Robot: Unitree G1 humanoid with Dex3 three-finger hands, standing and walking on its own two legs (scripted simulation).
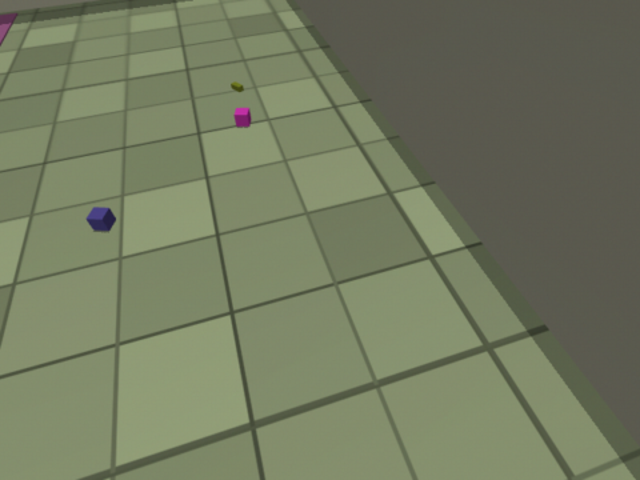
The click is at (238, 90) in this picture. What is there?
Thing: small brick
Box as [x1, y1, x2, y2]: [231, 82, 243, 91]
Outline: 231,83 232,88 238,91 243,89 242,85 236,82
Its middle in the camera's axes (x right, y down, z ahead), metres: -0.54 -0.97 +2.50
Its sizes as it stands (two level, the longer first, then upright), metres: 0.078 0.034 0.032
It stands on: the floor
